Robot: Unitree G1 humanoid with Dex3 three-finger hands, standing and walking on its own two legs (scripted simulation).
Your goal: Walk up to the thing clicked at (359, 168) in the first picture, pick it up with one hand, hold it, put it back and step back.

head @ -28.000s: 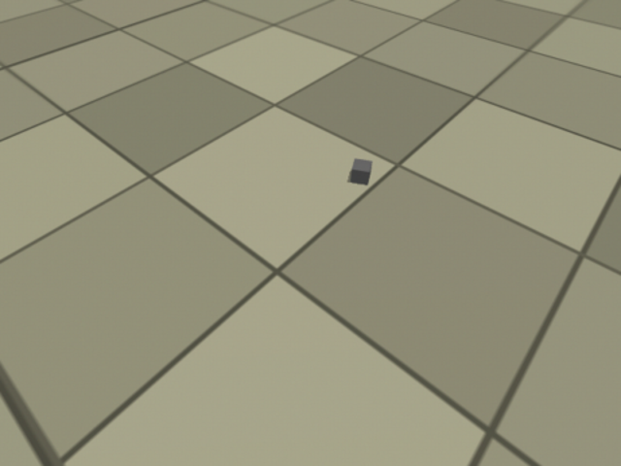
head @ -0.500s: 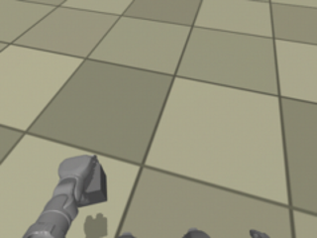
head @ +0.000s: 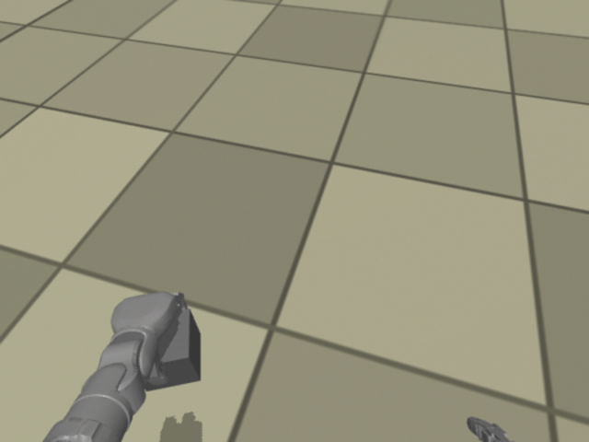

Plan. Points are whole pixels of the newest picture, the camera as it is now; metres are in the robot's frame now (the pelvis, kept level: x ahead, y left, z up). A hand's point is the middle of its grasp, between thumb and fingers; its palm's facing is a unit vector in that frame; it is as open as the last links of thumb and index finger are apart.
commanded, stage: hold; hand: left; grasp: from above
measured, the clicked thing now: (168, 349) +0.30 +0.22 -0.12
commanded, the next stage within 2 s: crouch in 1.50 s
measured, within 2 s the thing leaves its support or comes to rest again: neither
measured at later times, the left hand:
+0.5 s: hand (153, 341) +0.29 +0.22 -0.06, palm faces -0.46 -0.08 -0.88, open 11.3 cm
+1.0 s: hand (145, 352) +0.27 +0.22 -0.04, palm faces -0.47 -0.07 -0.88, open 11.3 cm
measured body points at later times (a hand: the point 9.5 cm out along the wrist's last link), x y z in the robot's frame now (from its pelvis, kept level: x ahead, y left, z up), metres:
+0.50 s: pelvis +0.00 +0.00 +0.01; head +0.02 -0.01 +0.46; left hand +0.31 +0.22 -0.01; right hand +0.12 -0.27 -0.11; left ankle +0.00 +0.13 -0.72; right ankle +0.01 -0.15 -0.72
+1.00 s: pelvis -0.02 +0.00 +0.01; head -0.01 -0.02 +0.46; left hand +0.29 +0.22 +0.01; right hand +0.13 -0.26 -0.10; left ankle +0.00 +0.13 -0.72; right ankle +0.01 -0.15 -0.72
